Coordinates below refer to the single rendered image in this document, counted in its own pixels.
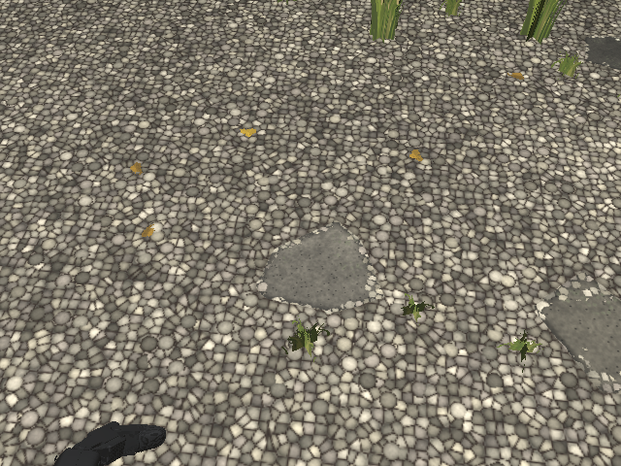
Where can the robot left hand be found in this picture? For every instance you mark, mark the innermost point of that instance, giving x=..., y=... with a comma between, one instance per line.
x=108, y=443

